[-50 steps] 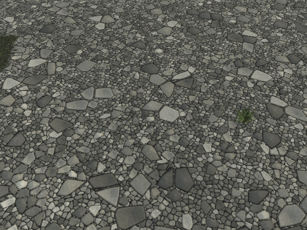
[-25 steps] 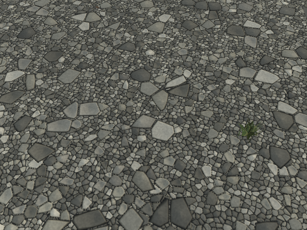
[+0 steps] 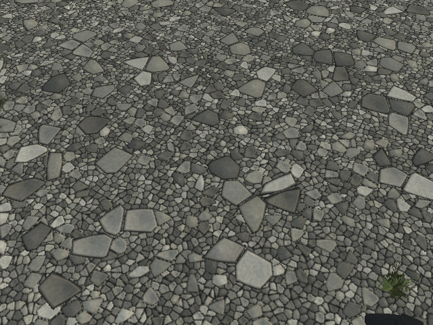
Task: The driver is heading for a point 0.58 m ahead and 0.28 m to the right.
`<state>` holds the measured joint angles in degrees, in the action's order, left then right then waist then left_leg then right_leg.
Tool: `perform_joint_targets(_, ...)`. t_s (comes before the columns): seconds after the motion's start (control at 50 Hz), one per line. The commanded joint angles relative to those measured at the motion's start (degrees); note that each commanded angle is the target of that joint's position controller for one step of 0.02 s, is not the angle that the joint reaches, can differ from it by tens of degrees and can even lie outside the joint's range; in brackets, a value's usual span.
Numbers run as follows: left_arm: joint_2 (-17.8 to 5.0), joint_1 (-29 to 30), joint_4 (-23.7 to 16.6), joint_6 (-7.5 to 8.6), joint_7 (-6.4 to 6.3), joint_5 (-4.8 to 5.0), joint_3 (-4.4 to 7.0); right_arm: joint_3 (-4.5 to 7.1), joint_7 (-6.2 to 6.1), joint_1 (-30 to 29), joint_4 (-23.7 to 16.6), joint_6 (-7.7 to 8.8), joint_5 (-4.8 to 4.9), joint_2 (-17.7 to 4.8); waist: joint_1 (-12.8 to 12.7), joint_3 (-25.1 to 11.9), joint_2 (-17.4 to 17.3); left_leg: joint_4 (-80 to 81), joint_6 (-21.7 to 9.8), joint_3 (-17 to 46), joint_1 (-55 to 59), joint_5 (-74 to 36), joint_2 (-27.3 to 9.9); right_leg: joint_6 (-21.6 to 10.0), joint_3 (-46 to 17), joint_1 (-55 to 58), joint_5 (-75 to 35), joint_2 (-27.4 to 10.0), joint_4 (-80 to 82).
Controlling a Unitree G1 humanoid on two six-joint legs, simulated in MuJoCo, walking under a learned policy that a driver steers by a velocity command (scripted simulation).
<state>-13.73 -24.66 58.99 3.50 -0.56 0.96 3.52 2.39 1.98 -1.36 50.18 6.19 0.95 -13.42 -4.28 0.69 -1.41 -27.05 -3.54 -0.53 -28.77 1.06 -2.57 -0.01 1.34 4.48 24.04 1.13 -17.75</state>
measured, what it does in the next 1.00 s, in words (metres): walks ahead, turning right: right foot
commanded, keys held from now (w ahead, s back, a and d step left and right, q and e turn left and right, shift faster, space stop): w+e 0.30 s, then e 0.44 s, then w+e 0.26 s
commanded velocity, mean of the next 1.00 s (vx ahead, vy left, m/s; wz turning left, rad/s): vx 0.31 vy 0.00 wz -0.52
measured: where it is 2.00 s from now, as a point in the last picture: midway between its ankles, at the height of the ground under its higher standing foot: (308, 294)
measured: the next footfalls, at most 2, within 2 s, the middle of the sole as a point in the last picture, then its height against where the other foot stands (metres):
right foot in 0.52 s outside the picture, level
left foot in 1.04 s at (232, 301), level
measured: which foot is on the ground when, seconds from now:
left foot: down 0.00-0.50, up 0.52-1.00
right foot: down 0.00-0.00, up 0.02-0.50, down 0.52-1.00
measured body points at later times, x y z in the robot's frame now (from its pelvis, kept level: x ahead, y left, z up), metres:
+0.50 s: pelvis +0.26 -0.02 +0.00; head +0.29 -0.04 +0.45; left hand +0.51 +0.17 -0.10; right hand +0.22 -0.30 -0.14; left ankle +0.14 +0.12 -0.72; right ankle +0.38 -0.14 -0.71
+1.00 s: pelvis +0.39 -0.06 +0.02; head +0.40 -0.08 +0.47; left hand +0.65 +0.12 -0.08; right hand +0.38 -0.38 -0.09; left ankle +0.51 +0.05 -0.71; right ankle +0.37 -0.14 -0.72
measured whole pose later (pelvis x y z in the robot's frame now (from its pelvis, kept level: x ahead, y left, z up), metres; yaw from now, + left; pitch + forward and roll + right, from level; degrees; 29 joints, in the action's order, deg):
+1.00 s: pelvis +0.39 -0.06 +0.02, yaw -32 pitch +4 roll +1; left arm -16.5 -12.6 39.2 -0.1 -1.4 0.8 4.6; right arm 4.1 -1.1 6.5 46.0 3.8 0.6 -16.7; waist -1.8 -1.4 0.3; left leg -33.5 2.4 5.7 -23.9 15.2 0.8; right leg -4.2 -12.1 -19.2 10.1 8.1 -26.9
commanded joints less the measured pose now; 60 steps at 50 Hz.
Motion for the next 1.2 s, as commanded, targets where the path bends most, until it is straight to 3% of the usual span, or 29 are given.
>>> perform_joint_targets(0.02, -5.54, 2.57, -5.36, 0.24, -0.19, -1.52, 0.20, 5.30, -1.30, 25.07, 2.78, 0.86, -1.07, -16.77, 13.74, -18.14, -2.18, -2.74, -5.94, 14.14, 39.81, 1.88, -12.49, -4.55, -1.83, -20.58, -25.24, -5.80, -35.02)
perform_joint_targets(0.04, 1.67, -5.36, -5.07, 1.47, 0.28, 0.06, -1.47, 5.33, -0.88, 26.19, 3.94, 0.41, -1.31, -18.01, 9.04, -25.20, -18.09, 5.91, -13.92, 39.65, 54.64, 12.66, -23.25, -1.85, -4.42, -40.47, 9.53, 2.55, -51.72)
perform_joint_targets(0.06, -5.78, -1.11, -4.49, 2.23, 0.15, 1.64, 0.24, 3.71, -0.94, 23.81, 2.98, 0.44, -0.90, -11.57, 10.77, -20.05, -10.60, 8.85, -11.22, 37.68, 50.06, 17.75, -20.63, -2.40, -9.94, -45.57, 8.81, -1.00, -57.71)
perform_joint_targets(0.08, -8.06, 4.04, -6.14, 2.51, 0.01, 2.27, 1.03, 2.87, -1.24, 19.02, 2.02, 0.57, -0.70, -8.65, 10.19, -12.01, -7.70, 9.65, -8.23, 27.77, 42.18, 15.55, -19.07, -3.08, -8.37, -48.39, 3.19, -3.73, -58.07)
perform_joint_targets(0.12, -6.98, 7.83, -6.50, 1.72, -0.73, 1.17, 1.75, 1.86, -1.03, 12.29, 1.49, 0.87, -1.30, -5.19, 7.02, -4.06, -1.52, 13.88, -5.26, 15.46, 27.01, 7.31, -14.26, -3.35, -7.53, -43.29, -5.41, -7.96, -53.05)
perform_joint_targets(0.14, -5.12, 5.32, -6.52, 0.97, -0.51, 1.28, 1.80, 1.82, -1.17, 11.38, 1.84, 0.95, -2.00, -5.35, 4.80, -3.82, -5.15, 15.51, -5.54, 12.03, 23.53, 5.97, -14.15, -3.21, -7.96, -39.90, -7.79, -9.32, -51.92)
perform_joint_targets(0.2, -3.01, 6.36, -7.80, -0.92, -0.22, 1.38, 1.89, 2.29, -1.68, 11.55, 2.76, 1.19, -1.89, -5.99, 3.47, -0.65, -3.41, 18.89, -6.43, 4.96, 19.45, 1.61, -13.26, -2.78, -7.16, -40.63, -10.24, -10.52, -49.22)
perform_joint_targets(0.38, -1.73, 21.86, -15.27, -0.84, 2.46, -0.67, 0.98, 3.38, -4.33, 14.52, 2.82, -0.86, -1.27, -10.38, 6.53, 3.74, -0.75, 15.83, -4.50, -11.01, 22.88, -19.36, -11.48, -1.65, 1.11, -40.60, -27.24, -6.81, -22.87)
perform_joint_targets(0.46, -5.40, 18.71, -17.28, -1.47, 3.84, -0.62, 2.34, 4.38, -5.04, 13.73, 1.94, -2.95, 0.63, -13.13, 3.52, -0.57, -4.16, 4.33, -2.34, -11.91, 30.25, -35.93, -13.36, -4.51, 4.14, -34.33, -18.59, -2.35, -18.87)
perform_joint_targets(0.5, -10.20, 6.97, -14.79, -1.18, 3.56, -0.35, 4.74, 4.45, -5.06, 11.58, 0.76, -3.78, 1.09, -13.04, -2.78, -6.47, -2.34, -13.19, 0.86, -12.84, 28.35, -34.03, -10.36, -7.66, 4.84, -19.69, -23.13, 1.77, -10.98)
perform_joint_targets(0.52, -15.17, 3.78, -14.55, -1.32, 2.08, -0.63, 6.23, 3.66, -4.63, 14.30, 0.04, -3.46, -0.64, -10.71, -3.17, -10.28, 5.67, -29.27, 4.82, -13.11, 16.92, -12.26, -6.63, -10.43, -4.91, -6.36, -44.33, -4.46, -10.25)
perform_joint_targets(0.54, -19.64, 6.80, -16.10, -1.71, 1.23, -1.50, 6.24, 1.87, -3.67, 19.65, -1.36, -2.69, -4.05, -4.08, 4.35, -15.28, 17.60, -49.39, 8.56, -8.46, -2.33, 40.40, 3.98, -19.54, -26.48, 8.14, -73.75, -17.25, -15.83)
perform_joint_targets(0.56, -18.29, 6.15, -18.61, -1.32, 2.08, -2.04, 5.41, 1.78, -2.79, 21.60, -1.69, -1.66, -1.78, -6.60, 2.21, -28.14, 11.81, -57.47, 8.27, 4.92, -6.29, 42.61, 5.07, -26.88, -39.36, 12.93, -64.00, -23.53, -10.01)
perform_joint_targets(0.58, -15.13, 8.54, -19.63, -1.16, 2.36, -1.68, 4.83, 2.46, -2.62, 15.04, -3.33, -1.42, 0.64, -9.12, 0.73, -22.88, 6.16, -57.00, 6.86, 6.07, -10.46, 36.13, 3.25, -24.42, -34.79, 8.27, -49.67, -20.49, -6.11)
perform_joint_targets(0.6, -12.61, 12.66, -19.86, -1.09, 2.11, -0.33, 4.22, 2.52, -3.22, 11.67, -3.88, -1.75, 0.50, -9.23, 2.02, -14.73, 2.44, -52.14, 6.21, 5.35, -12.31, 30.11, 0.97, -20.43, -28.78, -0.23, -39.93, -17.12, -4.19)
perform_joint_targets(0.64, -9.65, 17.26, -20.99, -1.53, 1.32, -0.37, 3.25, 3.27, -4.58, 11.18, -3.54, -3.58, -1.17, -10.54, 5.16, -8.43, 1.81, -44.71, 5.85, 5.91, -6.56, 24.66, -1.69, -16.79, -23.36, -14.73, -32.92, -13.35, -1.41)
perform_joint_targets(0.68, -10.55, 17.06, -21.58, -1.61, 0.87, -1.54, 3.46, 3.40, -4.87, 11.97, -4.14, -4.67, -1.67, -9.68, 6.17, -8.30, 4.13, -40.66, 5.86, 5.37, -2.58, 22.48, -0.73, -16.10, -21.57, -19.87, -34.78, -11.38, -0.51)
perform_joint_targets(0.74, -12.24, 15.22, -21.99, -1.88, -0.23, -0.98, 3.98, 3.02, -5.39, 10.92, -5.05, -5.04, -1.97, -8.22, 5.67, -9.89, 4.96, -34.51, 7.08, 5.85, -4.02, 19.46, 0.58, -15.39, -20.95, -18.90, -36.02, -10.24, -1.42)
perform_joint_targets(0.8, -11.50, 15.30, -22.92, -2.72, -1.20, 0.09, 3.64, 2.94, -5.00, 7.64, -6.51, -5.12, -1.52, -8.27, 4.42, -9.46, 6.85, -26.13, 7.71, 6.61, -5.68, 13.76, 0.69, -13.65, -24.27, -19.07, -5.65, -8.09, 2.10)
perform_joint_targets(0.94, -12.16, 12.42, -23.04, -2.78, -1.24, -0.21, 3.58, 2.84, -3.33, 3.11, -8.82, -1.61, -0.60, -8.55, 1.62, -5.84, 10.03, -8.94, 6.65, 6.21, 0.20, 14.01, 3.30, -12.94, -29.96, -18.04, 4.33, -7.80, 2.43)
perform_joint_targets(1.0, -11.36, 13.10, -23.62, -3.25, -0.90, -0.05, 3.11, 3.23, -2.68, 6.57, -8.37, -0.25, 0.19, -8.78, 4.01, -4.58, 10.16, -0.78, 4.60, 4.85, 9.83, 13.98, 4.09, -12.28, -31.85, -21.61, 7.67, -6.21, 0.49)
perform_joint_targets(1.02, -10.49, 13.94, -23.96, -3.43, -0.91, 0.04, 2.75, 3.51, -2.64, 9.45, -7.49, 0.09, 0.27, -8.86, 5.95, -4.04, 9.19, 3.98, 3.62, 4.27, 15.97, 11.52, 3.40, -11.03, -31.09, -25.08, 9.07, -4.44, -1.72)
perform_joint_targets(1.04, -8.30, 14.55, -24.55, -3.30, -0.90, -0.01, 2.04, 4.22, -2.86, 14.19, -6.35, 0.27, -0.07, -10.78, 7.96, -5.02, 6.45, 5.95, 1.54, 7.60, 25.45, 11.82, -1.87, -8.50, -28.41, -32.33, 10.91, -2.00, -8.16)
perform_joint_targets(1.06, -3.25, 13.52, -24.65, -3.05, -0.82, -0.10, 0.69, 4.72, -3.25, 20.53, -5.46, 0.03, -1.15, -13.42, 8.88, -8.73, -2.29, 8.45, -1.96, 17.95, 33.95, 19.90, -12.99, -4.82, -18.09, -39.29, 11.82, 3.95, -25.91)
perform_joint_targets(1.08, -5.51, 15.20, -28.24, -2.11, -0.47, 0.89, 1.07, 5.70, -2.66, 22.08, -4.69, -0.26, -2.75, -17.68, 7.72, -3.84, -13.57, 14.83, -8.19, 37.02, 34.22, 34.06, -21.02, -4.59, -12.17, -54.12, 10.31, 6.18, -33.57)
perform_joint_targets(1.1, -10.18, 16.05, -27.88, -1.60, -0.19, 0.36, 2.00, 5.34, -2.64, 18.40, -6.08, -0.16, -1.83, -14.77, 6.93, 0.81, -10.30, 15.17, -8.92, 35.94, 31.85, 38.19, -21.39, -3.43, -11.64, -58.46, 5.22, 0.34, -40.09)
perform_joint_targets(1.12, -11.42, 15.72, -26.88, -1.63, 0.14, 0.06, 2.55, 4.46, -3.02, 16.71, -6.90, -0.36, -0.93, -11.48, 7.03, 1.97, -8.16, 15.28, -6.95, 30.40, 31.10, 35.49, -18.33, -2.43, -11.03, -59.07, 0.85, -0.61, -42.37)
perform_joint_targets(1.16, -9.92, 14.61, -25.97, -1.82, 0.68, -0.17, 2.56, 3.67, -3.39, 15.56, -7.50, -0.90, -0.82, -9.98, 6.46, 2.33, -6.32, 16.07, -4.45, 21.58, 29.49, 25.93, -14.74, -0.69, -9.54, -57.70, -5.27, -2.51, -45.39)
perform_joint_targets(1.2, -7.81, 16.12, -26.66, -1.76, 1.13, -0.07, 2.22, 3.20, -3.63, 15.16, -7.77, -0.82, -1.95, -9.53, 6.61, 3.22, -5.27, 16.46, -4.30, 11.97, 25.23, 7.87, -12.33, 0.77, -7.39, -54.40, -10.55, -3.16, -46.92)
